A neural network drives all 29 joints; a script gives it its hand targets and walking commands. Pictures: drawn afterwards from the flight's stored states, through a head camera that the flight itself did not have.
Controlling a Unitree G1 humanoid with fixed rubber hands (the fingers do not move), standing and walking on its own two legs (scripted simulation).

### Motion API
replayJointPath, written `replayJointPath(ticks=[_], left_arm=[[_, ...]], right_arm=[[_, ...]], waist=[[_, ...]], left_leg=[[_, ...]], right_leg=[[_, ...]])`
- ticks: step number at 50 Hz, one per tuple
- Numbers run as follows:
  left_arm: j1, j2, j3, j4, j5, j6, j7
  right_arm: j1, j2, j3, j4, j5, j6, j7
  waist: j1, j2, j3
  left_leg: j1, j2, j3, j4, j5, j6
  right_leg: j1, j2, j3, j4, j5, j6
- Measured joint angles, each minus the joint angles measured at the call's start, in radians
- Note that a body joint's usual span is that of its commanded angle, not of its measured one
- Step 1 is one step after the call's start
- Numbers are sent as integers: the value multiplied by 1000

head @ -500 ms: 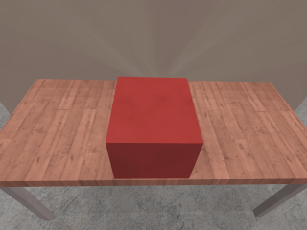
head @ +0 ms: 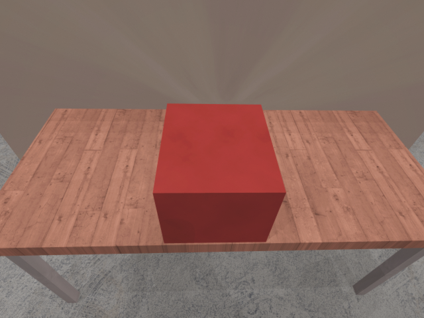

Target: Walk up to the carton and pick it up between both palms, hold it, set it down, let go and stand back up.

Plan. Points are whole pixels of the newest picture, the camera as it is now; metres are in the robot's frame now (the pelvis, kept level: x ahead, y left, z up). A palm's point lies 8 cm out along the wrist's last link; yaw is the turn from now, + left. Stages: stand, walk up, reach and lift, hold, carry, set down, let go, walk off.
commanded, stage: stand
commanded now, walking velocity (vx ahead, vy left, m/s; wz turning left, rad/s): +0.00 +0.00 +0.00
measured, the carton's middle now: (215, 170) +0.51 -0.02 -0.06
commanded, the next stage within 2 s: none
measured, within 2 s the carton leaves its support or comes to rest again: neither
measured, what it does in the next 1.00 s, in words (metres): stands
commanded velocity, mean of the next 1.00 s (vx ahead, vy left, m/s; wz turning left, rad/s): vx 0.00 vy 0.00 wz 0.00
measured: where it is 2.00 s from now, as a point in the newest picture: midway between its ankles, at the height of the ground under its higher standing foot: outside the picture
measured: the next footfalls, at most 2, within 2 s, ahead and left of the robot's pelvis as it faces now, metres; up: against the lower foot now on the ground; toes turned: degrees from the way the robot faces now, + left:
none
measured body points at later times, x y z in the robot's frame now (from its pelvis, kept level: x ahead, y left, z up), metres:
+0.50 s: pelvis +0.00 +0.00 +0.00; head +0.00 +0.00 +0.45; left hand -0.05 +0.21 -0.16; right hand -0.04 -0.22 -0.16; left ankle -0.01 +0.10 -0.75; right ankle +0.01 -0.15 -0.75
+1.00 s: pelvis +0.01 -0.01 +0.00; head +0.02 -0.01 +0.45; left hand -0.05 +0.19 -0.16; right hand -0.04 -0.21 -0.16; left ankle -0.01 +0.10 -0.75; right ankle +0.01 -0.15 -0.75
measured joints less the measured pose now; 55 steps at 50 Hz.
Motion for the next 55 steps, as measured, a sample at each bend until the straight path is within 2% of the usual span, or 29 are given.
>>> replayJointPath(ticks=[22,55], left_arm=[[1,-49,-20,112,-7,1,10],[-12,-73,-17,153,-10,0,15]], right_arm=[[10,36,20,72,6,-3,-12],[16,67,26,95,9,-13,-22]], waist=[[-3,8,8],[0,10,19]], left_leg=[[-14,2,-6,17,-9,-4],[-12,11,-10,28,-26,-11]], right_leg=[[-14,1,-3,19,-11,-2],[-8,8,-8,24,-26,-8]])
